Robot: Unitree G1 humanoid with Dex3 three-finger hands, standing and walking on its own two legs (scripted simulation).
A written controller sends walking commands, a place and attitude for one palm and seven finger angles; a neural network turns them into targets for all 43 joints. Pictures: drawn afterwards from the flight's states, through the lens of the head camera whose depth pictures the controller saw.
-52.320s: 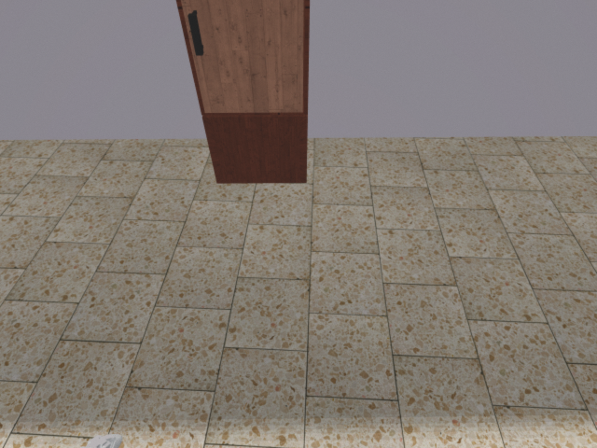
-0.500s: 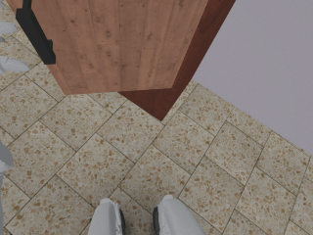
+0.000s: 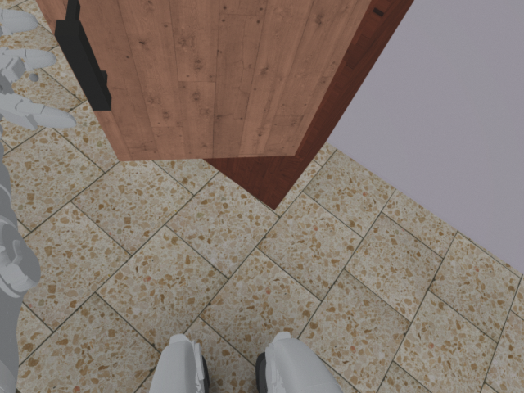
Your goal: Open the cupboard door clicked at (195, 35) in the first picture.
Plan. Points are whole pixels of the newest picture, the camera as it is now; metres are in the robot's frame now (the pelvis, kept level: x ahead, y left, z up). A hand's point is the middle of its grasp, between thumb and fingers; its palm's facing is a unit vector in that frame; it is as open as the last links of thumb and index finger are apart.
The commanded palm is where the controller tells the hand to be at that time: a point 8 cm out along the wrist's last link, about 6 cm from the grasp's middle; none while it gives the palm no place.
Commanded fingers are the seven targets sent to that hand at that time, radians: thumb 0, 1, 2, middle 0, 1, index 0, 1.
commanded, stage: move the hooked fingers beside the handle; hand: left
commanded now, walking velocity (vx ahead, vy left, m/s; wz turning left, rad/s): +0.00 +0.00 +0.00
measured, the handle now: (88, 58) +0.57 +0.19 +0.07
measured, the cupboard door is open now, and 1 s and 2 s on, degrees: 43 43 43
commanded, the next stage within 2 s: slide the fingers in behind the handle in 0.12 s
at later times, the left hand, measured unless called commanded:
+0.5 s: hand (41, 77) +0.54 +0.25 +0.07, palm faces +0.02 -1.00 +0.00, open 14.0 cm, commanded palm +0.52 +0.26 +0.07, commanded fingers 0.00 -0.50 0.30 -0.30 -1.20 -0.30 -1.20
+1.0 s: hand (51, 80) +0.53 +0.23 +0.08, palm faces +0.07 -1.00 +0.00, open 14.3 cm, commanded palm +0.52 +0.24 +0.07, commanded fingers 0.00 -0.50 0.30 -0.30 -1.20 -0.30 -1.20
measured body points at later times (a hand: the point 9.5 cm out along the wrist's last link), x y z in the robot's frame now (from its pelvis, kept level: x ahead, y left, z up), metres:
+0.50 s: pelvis +0.00 +0.00 +0.00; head +0.17 +0.04 +0.41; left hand +0.53 +0.30 +0.07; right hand -0.03 -0.27 -0.10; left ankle +0.02 +0.08 -0.65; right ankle -0.01 -0.13 -0.65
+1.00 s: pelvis +0.00 +0.00 +0.00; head +0.16 +0.04 +0.42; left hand +0.52 +0.29 +0.08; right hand -0.01 -0.27 -0.10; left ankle +0.02 +0.08 -0.65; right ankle -0.01 -0.13 -0.65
